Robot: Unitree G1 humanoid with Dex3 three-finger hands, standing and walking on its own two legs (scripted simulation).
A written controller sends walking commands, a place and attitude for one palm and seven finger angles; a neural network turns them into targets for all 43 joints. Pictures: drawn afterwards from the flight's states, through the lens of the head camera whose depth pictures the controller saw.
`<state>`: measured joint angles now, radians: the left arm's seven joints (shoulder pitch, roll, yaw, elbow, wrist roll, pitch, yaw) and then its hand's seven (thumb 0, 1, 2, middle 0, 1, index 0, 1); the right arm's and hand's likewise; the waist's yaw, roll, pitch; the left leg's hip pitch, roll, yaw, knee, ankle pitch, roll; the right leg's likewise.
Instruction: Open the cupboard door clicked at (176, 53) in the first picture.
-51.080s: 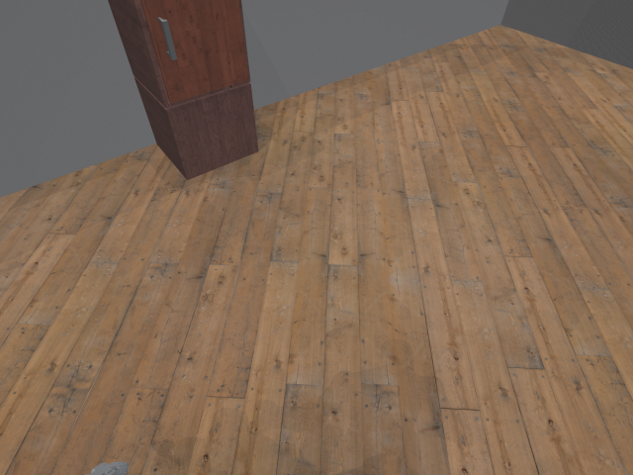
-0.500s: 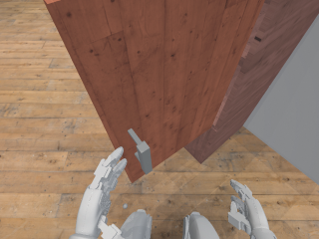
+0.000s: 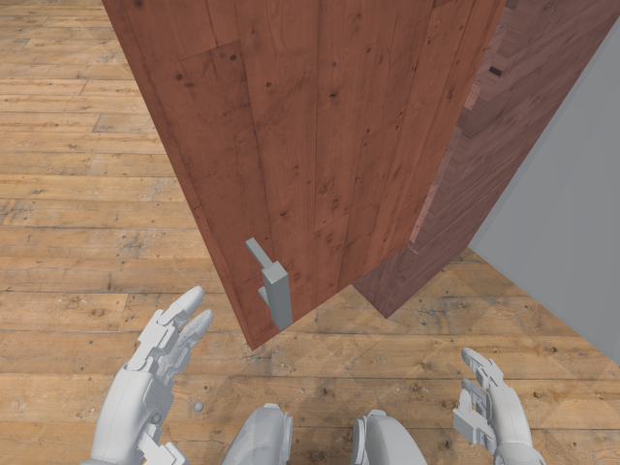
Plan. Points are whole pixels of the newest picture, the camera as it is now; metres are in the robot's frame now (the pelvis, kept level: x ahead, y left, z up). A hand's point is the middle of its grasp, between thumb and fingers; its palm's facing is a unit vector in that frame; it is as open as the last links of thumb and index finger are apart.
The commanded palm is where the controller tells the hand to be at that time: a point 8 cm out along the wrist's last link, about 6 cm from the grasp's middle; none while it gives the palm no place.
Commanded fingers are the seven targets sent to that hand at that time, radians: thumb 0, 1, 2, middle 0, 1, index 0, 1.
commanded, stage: draw the hand back to the body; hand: left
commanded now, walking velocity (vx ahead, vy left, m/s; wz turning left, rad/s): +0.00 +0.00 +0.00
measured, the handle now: (269, 286) +0.32 +0.08 +0.05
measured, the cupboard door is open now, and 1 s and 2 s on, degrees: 86 86 86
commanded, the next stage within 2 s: step back with the hand held close in 1.48 s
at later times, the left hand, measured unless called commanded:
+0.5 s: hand (83, 375) +0.18 +0.20 +0.16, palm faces +0.05 -0.98 -0.21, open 15.7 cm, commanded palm +0.15 +0.25 +0.19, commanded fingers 0.00 -0.12 0.47 -0.16 -0.30 -0.16 -0.30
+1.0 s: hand out of the picture +0.22 +0.27 +0.27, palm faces +0.38 -0.83 -0.41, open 10.3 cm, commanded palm +0.18 +0.32 +0.29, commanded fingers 0.00 0.76 0.84 -0.19 -0.30 -0.19 -0.30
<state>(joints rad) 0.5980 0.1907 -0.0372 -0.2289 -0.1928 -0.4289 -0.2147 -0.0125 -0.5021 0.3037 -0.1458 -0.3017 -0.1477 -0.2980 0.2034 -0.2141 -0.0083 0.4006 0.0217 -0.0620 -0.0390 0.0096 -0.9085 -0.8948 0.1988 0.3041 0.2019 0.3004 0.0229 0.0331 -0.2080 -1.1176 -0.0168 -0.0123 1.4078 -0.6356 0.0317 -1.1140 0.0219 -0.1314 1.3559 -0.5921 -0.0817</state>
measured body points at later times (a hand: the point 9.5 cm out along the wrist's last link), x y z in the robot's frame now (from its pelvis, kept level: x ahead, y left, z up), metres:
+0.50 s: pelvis +0.03 +0.02 +0.08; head +0.03 +0.01 +0.53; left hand +0.18 +0.25 +0.17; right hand +0.22 -0.21 +0.02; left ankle +0.02 +0.10 -0.60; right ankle +0.03 -0.08 -0.60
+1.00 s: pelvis +0.04 +0.03 +0.13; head +0.02 +0.01 +0.58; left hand +0.20 +0.31 +0.30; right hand +0.23 -0.18 +0.06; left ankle +0.02 +0.10 -0.60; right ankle +0.03 -0.08 -0.60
